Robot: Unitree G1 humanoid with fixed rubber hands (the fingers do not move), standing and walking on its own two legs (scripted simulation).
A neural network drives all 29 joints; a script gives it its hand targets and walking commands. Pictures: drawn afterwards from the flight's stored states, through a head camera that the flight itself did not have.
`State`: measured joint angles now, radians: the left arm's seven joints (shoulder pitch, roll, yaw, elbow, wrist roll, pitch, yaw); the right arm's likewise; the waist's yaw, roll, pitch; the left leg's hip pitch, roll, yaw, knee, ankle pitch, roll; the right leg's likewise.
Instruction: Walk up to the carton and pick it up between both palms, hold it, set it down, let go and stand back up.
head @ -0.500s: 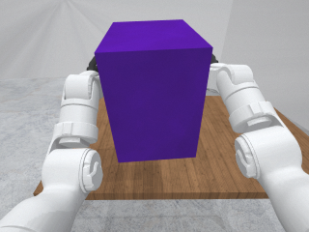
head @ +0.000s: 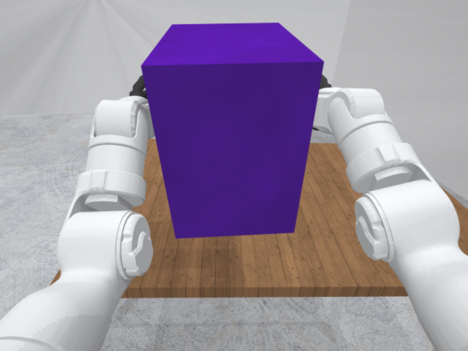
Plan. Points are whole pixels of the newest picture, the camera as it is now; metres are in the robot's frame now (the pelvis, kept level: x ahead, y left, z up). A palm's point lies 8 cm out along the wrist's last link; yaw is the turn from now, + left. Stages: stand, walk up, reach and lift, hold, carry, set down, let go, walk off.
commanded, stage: hold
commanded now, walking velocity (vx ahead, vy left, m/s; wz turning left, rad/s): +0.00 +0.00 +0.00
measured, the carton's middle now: (230, 123) +0.40 +0.01 +0.29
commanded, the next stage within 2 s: none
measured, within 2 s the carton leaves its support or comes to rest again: neither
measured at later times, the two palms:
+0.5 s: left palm (139, 117) +0.37 +0.16 +0.31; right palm (318, 107) +0.36 -0.13 +0.33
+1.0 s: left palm (141, 112) +0.38 +0.16 +0.31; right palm (316, 111) +0.37 -0.13 +0.32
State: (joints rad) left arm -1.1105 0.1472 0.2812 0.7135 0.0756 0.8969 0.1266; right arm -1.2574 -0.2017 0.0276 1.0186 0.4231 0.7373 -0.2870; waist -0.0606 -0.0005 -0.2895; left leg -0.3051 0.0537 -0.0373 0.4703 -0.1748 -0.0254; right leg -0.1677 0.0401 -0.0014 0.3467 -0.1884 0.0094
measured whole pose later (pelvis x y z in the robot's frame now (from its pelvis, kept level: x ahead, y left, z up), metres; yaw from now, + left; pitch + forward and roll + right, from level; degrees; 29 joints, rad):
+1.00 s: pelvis +0.01 +0.00 +0.00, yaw +0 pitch +0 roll -3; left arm -1.09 0.15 0.25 0.68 0.07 0.90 0.13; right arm -1.20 -0.20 0.05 0.96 0.44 0.73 -0.29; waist -0.06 0.01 -0.28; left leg -0.29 0.05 -0.05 0.47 -0.19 -0.03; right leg -0.14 0.04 -0.01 0.32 -0.19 0.01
